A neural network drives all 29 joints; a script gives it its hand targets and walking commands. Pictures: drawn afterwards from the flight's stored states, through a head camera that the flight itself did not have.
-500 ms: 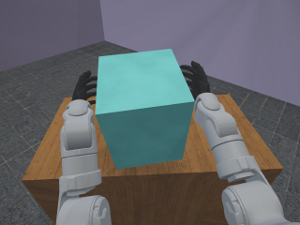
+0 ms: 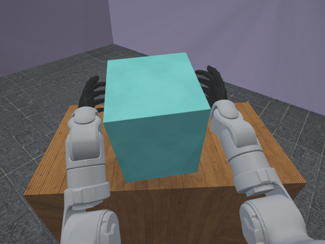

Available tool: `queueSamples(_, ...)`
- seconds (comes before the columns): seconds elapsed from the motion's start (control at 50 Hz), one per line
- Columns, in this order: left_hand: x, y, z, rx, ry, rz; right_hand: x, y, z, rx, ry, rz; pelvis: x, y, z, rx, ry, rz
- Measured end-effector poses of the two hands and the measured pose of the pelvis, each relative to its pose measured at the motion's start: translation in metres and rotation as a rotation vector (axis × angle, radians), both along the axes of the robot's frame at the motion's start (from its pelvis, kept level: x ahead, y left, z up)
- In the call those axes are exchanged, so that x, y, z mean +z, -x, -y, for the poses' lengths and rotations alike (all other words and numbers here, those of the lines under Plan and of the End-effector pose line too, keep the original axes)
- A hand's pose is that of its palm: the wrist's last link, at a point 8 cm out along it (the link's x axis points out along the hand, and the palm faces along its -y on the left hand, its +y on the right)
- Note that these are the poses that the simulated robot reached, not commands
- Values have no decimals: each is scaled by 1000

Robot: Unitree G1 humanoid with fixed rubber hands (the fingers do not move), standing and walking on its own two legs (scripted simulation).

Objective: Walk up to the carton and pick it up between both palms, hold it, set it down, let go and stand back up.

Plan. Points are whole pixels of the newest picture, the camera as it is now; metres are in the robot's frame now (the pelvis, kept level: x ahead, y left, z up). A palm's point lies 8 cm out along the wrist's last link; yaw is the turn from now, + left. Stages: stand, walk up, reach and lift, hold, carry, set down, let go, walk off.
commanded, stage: hold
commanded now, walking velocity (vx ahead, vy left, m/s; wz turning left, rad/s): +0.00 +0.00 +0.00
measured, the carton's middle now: (154, 119) +0.39 +0.01 +0.15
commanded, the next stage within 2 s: none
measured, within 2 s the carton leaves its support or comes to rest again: neither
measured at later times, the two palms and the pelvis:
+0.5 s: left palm (89, 109) +0.35 +0.16 +0.22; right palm (217, 100) +0.36 -0.13 +0.23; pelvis +0.00 +0.00 +0.00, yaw +0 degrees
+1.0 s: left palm (89, 110) +0.35 +0.16 +0.22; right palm (217, 100) +0.36 -0.13 +0.23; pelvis +0.00 +0.00 +0.00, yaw +0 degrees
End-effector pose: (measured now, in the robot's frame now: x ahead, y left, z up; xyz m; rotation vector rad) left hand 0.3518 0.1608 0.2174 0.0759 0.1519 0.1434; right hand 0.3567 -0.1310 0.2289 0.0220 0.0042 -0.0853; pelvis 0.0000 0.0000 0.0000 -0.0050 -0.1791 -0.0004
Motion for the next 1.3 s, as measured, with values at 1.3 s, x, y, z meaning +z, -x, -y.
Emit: queueSamples(1.3, 0, -1, 1, -1, -1, -1, -1, -1, 1, -1, -5, -3, 0, 0, 0, 0, 0, -4)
